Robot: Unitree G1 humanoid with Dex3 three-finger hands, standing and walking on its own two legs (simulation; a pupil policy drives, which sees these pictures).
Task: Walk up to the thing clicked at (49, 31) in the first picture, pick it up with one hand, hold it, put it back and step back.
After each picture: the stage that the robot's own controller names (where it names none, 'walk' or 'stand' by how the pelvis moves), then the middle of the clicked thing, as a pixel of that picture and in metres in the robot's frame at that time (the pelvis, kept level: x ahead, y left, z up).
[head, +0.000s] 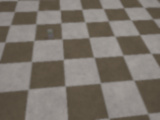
stand; (50, 34) +1.52 +0.38 -0.72
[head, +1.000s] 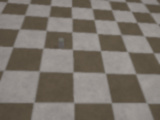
walk; (61, 43) +1.40 +0.16 -0.70
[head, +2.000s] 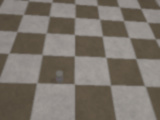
walk; (59, 76) +0.83 +0.14 -0.71
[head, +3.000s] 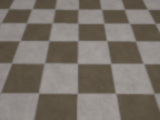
walk; out of the picture +0.41 +0.17 -0.69
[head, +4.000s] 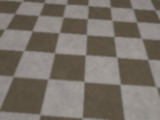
stand; out of the picture +0.21 +0.13 -0.71
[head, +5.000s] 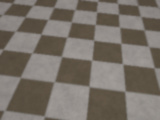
stand; out of the picture +0.22 +0.11 -0.72
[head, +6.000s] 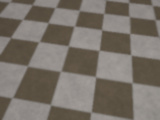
stand; out of the picture +0.23 +0.10 -0.71
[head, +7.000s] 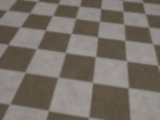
stand; out of the picture +0.24 +0.10 -0.72
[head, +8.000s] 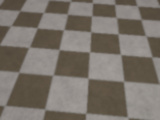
stand; out of the picture +0.23 +0.11 -0.72
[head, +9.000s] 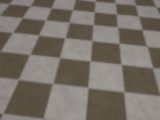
stand; out of the picture +0.20 +0.11 -0.73
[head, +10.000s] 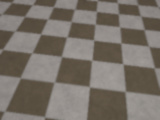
stand; out of the picture +0.21 +0.10 -0.73
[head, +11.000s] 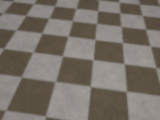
go down; out of the picture +0.21 +0.10 -0.73
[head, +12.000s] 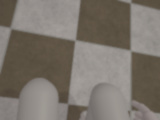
go down; (40, 91) +0.30 +0.14 -0.33
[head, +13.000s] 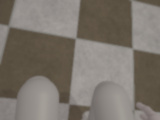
go down; (40, 91) +0.30 +0.14 -0.30
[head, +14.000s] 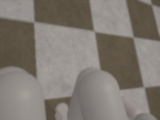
close in; out of the picture +0.29 +0.17 -0.22
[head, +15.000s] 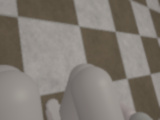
close; out of the picture +0.30 +0.17 -0.21
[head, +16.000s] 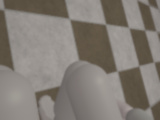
close; out of the picture +0.29 +0.17 -0.21
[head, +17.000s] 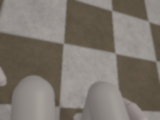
lift; (31, 94) +0.31 +0.15 -0.29
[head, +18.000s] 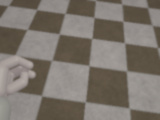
lift; out of the picture +0.25 +0.10 -0.62
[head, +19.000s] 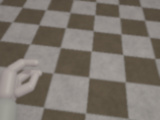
close; out of the picture +0.24 +0.11 -0.68
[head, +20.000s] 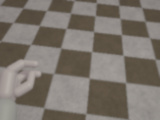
stand; out of the picture +0.24 +0.11 -0.68
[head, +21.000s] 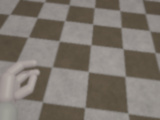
stand; out of the picture +0.24 +0.10 -0.66
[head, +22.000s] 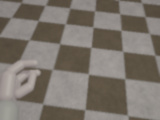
stand; out of the picture +0.25 +0.11 -0.67
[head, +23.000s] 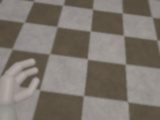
stand; out of the picture +0.25 +0.11 -0.62
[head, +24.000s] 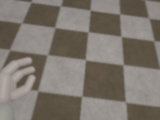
stand; out of the picture +0.25 +0.10 -0.62
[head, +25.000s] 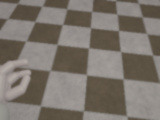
stand; out of the picture +0.24 +0.11 -0.66
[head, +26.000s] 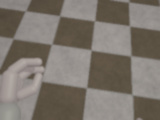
stand; out of the picture +0.26 +0.11 -0.58
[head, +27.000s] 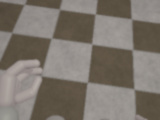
stand; out of the picture +0.27 +0.11 -0.55
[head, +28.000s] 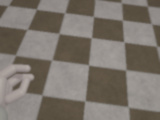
stand; out of the picture +0.25 +0.10 -0.64
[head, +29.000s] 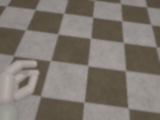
stand; out of the picture +0.25 +0.10 -0.62
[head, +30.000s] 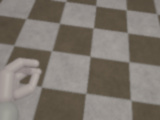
stand; out of the picture +0.25 +0.11 -0.60
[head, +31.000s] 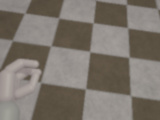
close; out of the picture +0.26 +0.11 -0.58
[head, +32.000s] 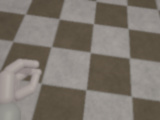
close; out of the picture +0.26 +0.10 -0.58
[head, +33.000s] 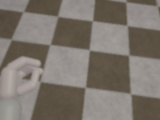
close; out of the picture +0.26 +0.11 -0.58
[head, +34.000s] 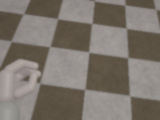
close; out of the picture +0.26 +0.10 -0.58
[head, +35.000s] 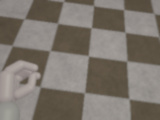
close; out of the picture +0.26 +0.11 -0.60
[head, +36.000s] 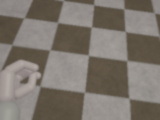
close; out of the picture +0.26 +0.11 -0.60
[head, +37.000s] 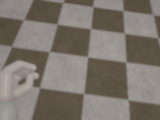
close; out of the picture +0.26 +0.11 -0.61
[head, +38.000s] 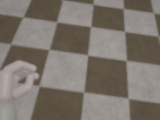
close; out of the picture +0.26 +0.10 -0.60
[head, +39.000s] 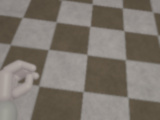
close; out of the picture +0.26 +0.11 -0.60
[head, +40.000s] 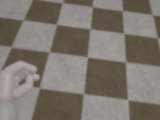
close; out of the picture +0.26 +0.11 -0.61
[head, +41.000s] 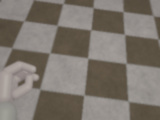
close; out of the picture +0.25 +0.11 -0.62
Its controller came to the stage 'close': yes
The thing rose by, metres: 0.00
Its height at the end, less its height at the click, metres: +0.00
